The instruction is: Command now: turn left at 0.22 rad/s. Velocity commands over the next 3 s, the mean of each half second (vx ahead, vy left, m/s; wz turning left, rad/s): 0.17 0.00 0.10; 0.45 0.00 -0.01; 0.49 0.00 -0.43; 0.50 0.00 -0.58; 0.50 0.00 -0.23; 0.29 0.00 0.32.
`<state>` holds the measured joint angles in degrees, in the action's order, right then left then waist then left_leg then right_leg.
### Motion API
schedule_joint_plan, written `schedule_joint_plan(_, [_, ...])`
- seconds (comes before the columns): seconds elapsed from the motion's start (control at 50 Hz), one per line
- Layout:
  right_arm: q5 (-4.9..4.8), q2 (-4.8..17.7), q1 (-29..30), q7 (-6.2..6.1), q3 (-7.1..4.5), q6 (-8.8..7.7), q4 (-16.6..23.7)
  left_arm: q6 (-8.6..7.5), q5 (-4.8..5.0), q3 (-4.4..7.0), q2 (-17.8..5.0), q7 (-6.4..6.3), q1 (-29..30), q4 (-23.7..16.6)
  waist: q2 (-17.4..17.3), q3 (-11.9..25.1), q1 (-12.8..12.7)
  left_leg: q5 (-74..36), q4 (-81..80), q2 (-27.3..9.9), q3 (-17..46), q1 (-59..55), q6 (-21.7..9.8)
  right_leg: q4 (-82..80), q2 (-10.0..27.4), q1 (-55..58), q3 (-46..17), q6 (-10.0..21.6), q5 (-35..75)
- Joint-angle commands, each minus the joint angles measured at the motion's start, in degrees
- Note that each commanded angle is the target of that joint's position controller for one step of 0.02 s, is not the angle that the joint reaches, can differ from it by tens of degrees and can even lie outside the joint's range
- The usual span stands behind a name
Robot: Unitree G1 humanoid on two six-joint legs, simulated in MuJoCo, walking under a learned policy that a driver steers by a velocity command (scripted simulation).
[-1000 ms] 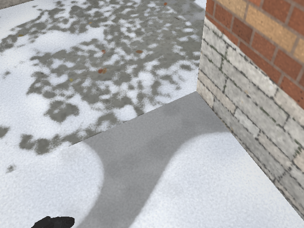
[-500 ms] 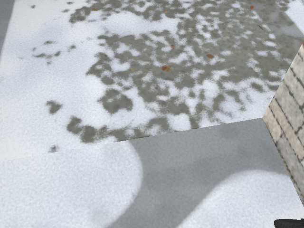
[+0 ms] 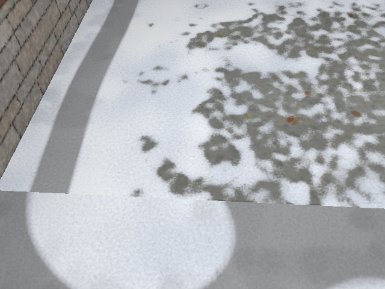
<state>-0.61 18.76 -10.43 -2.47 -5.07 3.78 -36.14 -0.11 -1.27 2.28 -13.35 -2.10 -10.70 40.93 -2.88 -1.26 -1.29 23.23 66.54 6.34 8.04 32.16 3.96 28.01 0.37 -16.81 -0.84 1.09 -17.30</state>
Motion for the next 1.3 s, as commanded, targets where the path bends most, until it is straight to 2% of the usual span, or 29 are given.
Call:
schedule_joint_plan(0.02, [-0.12, 0.7, 0.9, -0.14, 0.06, -0.69, 3.3, -0.64, 0.18, 0.67, -5.0, -1.02, 4.4, -4.6, 10.7, 3.9, 1.2, -2.7, -6.9, -3.5, -1.7, 0.7, 2.4, -9.5, 9.8, 7.6, -9.4, 9.3, 8.2])
schedule_joint_plan(0.08, [-0.01, -2.2, 4.0, 0.59, 1.55, -1.24, 3.8, 0.00, 0.21, 1.48, -7.9, -0.74, 1.6, -3.2, 14.8, 4.6, -1.3, 3.6, -25.3, -5.8, -7.0, -9.5, 2.1, -8.1, 9.8, 7.4, -8.6, 10.0, 8.2])
schedule_joint_plan(0.16, [0.95, 1.8, -1.3, 0.62, 0.80, -1.65, 0.4, -1.16, 1.76, 1.27, -8.1, 0.30, -2.7, -0.8, 10.4, 4.5, 0.5, -15.8, -46.4, -6.6, -5.8, -25.3, -2.0, -4.1, 9.5, 1.6, -9.2, 6.4, 12.8])
schedule_joint_plan(0.2, [0.82, 5.6, -6.5, -0.27, 0.58, -0.82, -0.4, -3.03, -1.63, -0.55, -2.1, 1.97, -4.4, -0.9, -6.1, 11.6, -1.1, -23.1, -42.1, -18.4, 6.0, -38.8, -8.6, 7.5, -0.1, -10.0, 0.5, -1.0, -9.3])
schedule_joint_plan(0.22, [0.05, 8.0, -9.8, 0.42, -0.70, -0.53, -2.9, -3.30, 0.29, -0.24, -3.7, 1.88, -0.3, -2.6, -13.6, 9.2, 2.8, 8.2, -48.5, -22.0, 12.7, -31.2, -15.5, 10.1, -2.1, -13.0, 5.1, -2.4, -11.8])
schedule_joint_plan(0.24, [0.47, 8.1, -8.8, 0.72, -1.03, -1.15, -2.5, -3.18, 1.76, 1.02, -7.8, 1.24, 6.8, -3.6, -11.1, 1.3, 6.3, 24.2, -56.0, -23.2, 19.4, -24.5, -17.8, 18.4, -1.0, -15.2, 4.0, -2.6, -11.2])
schedule_joint_plan(0.28, [1.27, 5.8, -7.0, 0.19, 0.10, -3.37, -3.3, -2.65, 2.46, 2.61, -9.1, 0.68, 6.6, -3.5, -10.2, -4.7, 4.2, 19.8, -59.3, -24.7, 21.9, -23.9, -18.1, 31.3, 1.6, -23.3, 0.0, -1.4, -14.1])
schedule_joint_plan(0.32, [-0.36, 3.7, -5.8, -0.14, 0.46, -4.90, -3.8, -3.37, 2.00, 2.27, -6.8, 1.39, 3.0, -2.2, -6.2, -3.3, 2.1, 11.6, -58.3, -22.2, 16.5, -28.1, -15.7, 31.1, 3.2, -25.4, -1.2, -0.3, -8.5])
schedule_joint_plan(0.4, [-0.32, 4.1, -5.2, 0.27, 0.09, -5.51, -4.3, -4.86, 1.65, 0.93, -3.5, 2.74, 3.2, -1.2, -6.7, 0.1, 2.1, 1.4, -57.1, -16.8, 5.2, -23.2, -13.5, 17.3, 1.8, -12.2, 3.3, -0.8, -2.7])
schedule_joint_plan(0.48, [-0.59, 3.6, -4.5, 1.96, 0.47, -5.85, -4.7, -3.62, 1.81, 2.28, -6.7, 2.58, -7.9, 3.3, -3.3, 0.3, -3.3, 8.3, -48.7, -15.6, 2.7, -8.5, -13.1, 6.4, -2.4, 10.8, 8.6, -0.6, -0.8])
schedule_joint_plan(0.5, [-0.30, 1.1, -4.6, 2.35, 1.40, -6.28, -4.9, -3.59, 2.03, 2.94, -7.9, 2.07, -13.2, 4.8, -0.3, 1.4, -5.5, 4.4, -40.3, -13.2, 0.7, -4.1, -11.2, 4.5, -1.1, 18.4, 5.1, 0.2, -1.4])
schedule_joint_plan(0.52, [0.78, -3.4, -2.5, 2.55, 2.84, -7.04, -3.4, -3.77, 1.79, 3.98, -12.9, 1.63, -20.0, 5.2, 12.6, 4.0, -7.8, 2.9, -17.3, -8.0, -6.4, 3.2, -6.3, -3.5, 11.2, 24.1, -13.4, 4.2, -7.9])
schedule_joint_plan(0.54, [0.27, -4.4, -6.7, 2.49, 2.75, -8.57, -1.5, -3.62, 1.85, 3.85, -17.5, 2.07, -19.9, 3.1, 20.6, 7.8, -3.5, 12.8, -1.3, -3.2, -4.9, 12.9, -4.0, -11.4, 22.6, 27.1, -37.6, 12.8, -10.4])
schedule_joint_plan(0.56, [-3.16, 0.2, -4.3, 2.04, 1.71, -8.90, -0.3, -3.97, 1.32, 4.22, -17.2, 2.55, -17.0, 3.5, 19.4, 4.6, -3.6, 10.0, 8.3, -6.7, -3.0, 21.5, -4.8, -20.3, 26.9, 22.1, -50.8, 18.5, -36.1])
schedule_joint_plan(0.58, [-3.85, 4.2, 2.0, 1.68, 0.74, -8.88, 0.9, -4.54, 1.28, 3.01, -13.5, 2.66, -13.2, 3.0, 12.8, -3.4, -3.3, 4.8, 11.1, -10.2, -3.6, 24.9, -6.3, -20.5, 25.0, 16.2, -45.1, 16.4, -38.2])
schedule_joint_plan(0.6, [-2.59, 3.4, 2.3, 1.61, 0.78, -8.78, 0.1, -4.64, 0.53, 1.92, -11.1, 2.69, -9.6, 2.8, 9.3, -5.1, -1.6, -1.4, 9.8, -11.8, -3.9, 23.3, -6.5, -19.1, 21.1, 12.0, -36.0, 13.7, -29.4])
schedule_joint_plan(0.64, [-0.42, 1.6, -1.0, 1.92, 0.86, -8.35, -1.6, -4.53, 0.07, 1.38, -10.2, 2.58, -6.8, 2.5, 10.0, -5.4, 1.4, -10.2, 4.7, -13.1, -4.3, 17.2, -5.6, -20.2, 13.9, 6.7, -22.1, 10.4, -16.7])
schedule_joint_plan(0.68, [-0.50, 0.0, -1.7, 2.26, 1.11, -8.20, -2.8, -4.62, 0.18, 0.96, -8.7, 1.95, -9.3, 3.3, 9.4, -3.8, 1.4, -16.3, 3.6, -12.6, -6.5, 15.9, -4.1, -21.2, 11.6, 7.3, -15.0, 10.4, -7.9])
schedule_joint_plan(0.8, [-0.87, -3.6, 11.5, 3.55, 2.82, -8.43, 0.5, -4.24, 0.92, 1.00, -8.7, 0.90, -14.6, 5.1, 7.6, -3.5, -2.8, -24.2, -17.7, -11.5, -10.1, 13.7, -1.8, -22.7, 10.8, 12.1, -5.5, 10.3, 10.0])
schedule_joint_plan(0.9, [-1.07, -2.6, 16.7, 5.29, 3.15, -8.68, 2.5, -3.77, 2.04, 1.15, -10.0, 1.20, -16.5, 6.5, 8.0, -5.3, -3.2, -19.9, -27.8, -9.6, -12.2, 8.8, -5.1, -22.2, 14.4, 19.1, -4.0, 10.2, 18.5])
schedule_joint_plan(0.94, [-0.58, -0.3, 12.8, 5.29, 2.09, -8.69, 2.2, -3.57, 2.50, 0.99, -10.2, 1.30, -16.0, 7.1, 10.4, -2.1, 0.2, -15.0, -30.7, -6.7, -13.0, -0.1, -6.8, -16.5, 14.7, 20.7, -4.0, 9.1, 35.4])
schedule_joint_plan(0.98, [-0.72, 5.6, -5.7, 4.20, -1.01, -8.05, -2.3, -3.06, 1.69, 0.75, -10.8, 0.83, -12.8, 6.2, 10.9, 10.2, 10.3, -15.2, -32.2, -5.2, -12.2, -28.3, -9.6, 3.5, 10.7, 12.2, -0.9, 5.9, 50.3])
schedule_joint_plan(1.0, [-0.25, 11.6, -15.8, 3.00, -2.50, -7.51, -3.8, -3.29, -0.04, -0.59, -7.0, 1.00, -15.2, 4.4, 0.6, 21.2, 11.9, -11.8, -31.3, -19.8, 3.9, -51.2, -13.3, 23.7, 6.5, -4.0, -0.1, 3.5, 26.9])
schedule_joint_plan(1.02, [0.34, 12.7, -17.1, 3.54, -2.21, -7.59, -4.5, -4.32, 1.53, -2.08, -0.3, 1.66, -22.6, 4.2, -14.0, 31.6, 7.5, 10.6, -45.4, -32.5, 34.3, -61.9, -21.5, 40.9, -3.4, -19.5, -5.5, 0.9, -15.8])
schedule_joint_plan(1.04, [0.41, 7.1, -15.1, 3.13, -1.00, -7.79, -4.6, -4.79, 3.75, 0.24, -7.9, 2.21, -14.9, 4.7, -7.8, 23.1, 10.0, 21.3, -53.8, -30.9, 37.3, -53.5, -19.4, 49.0, -1.3, -25.9, -9.1, 0.8, -13.8])
schedule_joint_plan(1.06, [0.14, 5.1, -10.1, 2.74, -0.13, -8.41, -5.3, -4.87, 4.45, 1.24, -10.0, 2.09, -7.9, 1.8, -5.4, 11.0, 8.3, 16.1, -53.4, -29.8, 27.5, -43.7, -16.7, 51.7, 1.9, -30.4, -5.9, 1.3, -8.7])
schedule_joint_plan(1.1, [1.03, 0.6, -2.5, 2.93, 1.16, -9.44, -5.7, -4.09, 2.78, 1.50, -8.1, 1.52, -6.3, 1.5, -1.3, 4.2, 3.0, 0.5, -55.1, -24.4, 10.4, -26.5, -13.7, 47.5, 6.7, -23.2, -4.7, 1.6, 0.6])
schedule_joint_plan(1.14, [1.38, -1.7, 0.3, 3.12, 1.42, -10.29, -6.9, -2.19, 3.35, 1.60, -5.4, 1.52, -10.7, 3.0, -4.1, 3.1, -0.2, -4.1, -58.2, -21.6, 0.5, -20.3, -12.4, 46.8, 7.8, -17.5, -4.7, 1.2, 3.1])
schedule_joint_plan(1.3, [2.27, 2.9, -2.7, 1.59, 0.39, -9.70, -10.0, -0.01, 2.39, 1.75, -4.9, 1.94, -1.5, -1.2, 0.4, -2.9, 0.4, -12.9, -61.0, -22.0, -13.8, -23.2, -14.1, 37.5, 7.5, -29.5, -4.1, -2.1, 13.8])
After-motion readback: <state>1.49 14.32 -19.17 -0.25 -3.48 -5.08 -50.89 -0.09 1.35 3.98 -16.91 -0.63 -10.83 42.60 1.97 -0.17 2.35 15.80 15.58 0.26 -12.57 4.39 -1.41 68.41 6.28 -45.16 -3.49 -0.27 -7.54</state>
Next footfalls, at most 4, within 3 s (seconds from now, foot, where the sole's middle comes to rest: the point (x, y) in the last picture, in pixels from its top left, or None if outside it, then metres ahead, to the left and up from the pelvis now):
0.16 left None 0.03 0.14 -0.78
0.50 right None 0.12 -0.12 -0.77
0.98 left None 0.45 0.13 -0.74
1.54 right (268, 225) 0.69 -0.18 -0.72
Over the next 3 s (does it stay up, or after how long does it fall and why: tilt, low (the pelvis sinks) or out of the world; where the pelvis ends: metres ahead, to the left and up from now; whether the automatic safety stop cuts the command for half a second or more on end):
stays up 1.17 -0.41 0.06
